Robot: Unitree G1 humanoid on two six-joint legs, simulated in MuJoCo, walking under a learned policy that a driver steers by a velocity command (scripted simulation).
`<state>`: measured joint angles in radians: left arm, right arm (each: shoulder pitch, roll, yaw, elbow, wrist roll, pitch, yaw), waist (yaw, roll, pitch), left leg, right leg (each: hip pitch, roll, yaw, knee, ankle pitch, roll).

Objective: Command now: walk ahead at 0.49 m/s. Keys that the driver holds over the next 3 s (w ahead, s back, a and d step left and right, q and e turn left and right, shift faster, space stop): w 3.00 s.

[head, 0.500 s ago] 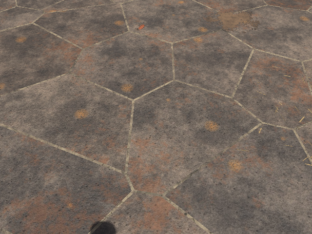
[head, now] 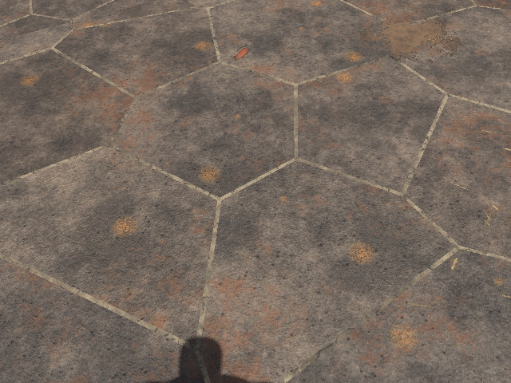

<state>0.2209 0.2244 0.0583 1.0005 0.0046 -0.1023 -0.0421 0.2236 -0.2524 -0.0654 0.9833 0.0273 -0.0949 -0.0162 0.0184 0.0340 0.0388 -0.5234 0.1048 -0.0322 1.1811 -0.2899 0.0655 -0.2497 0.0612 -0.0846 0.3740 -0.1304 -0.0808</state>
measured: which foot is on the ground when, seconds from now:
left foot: up 0.00-0.38, down 0.40-0.98, up 1.00-1.00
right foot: down 0.00-0.40, up 0.42-0.94, down 0.96-1.00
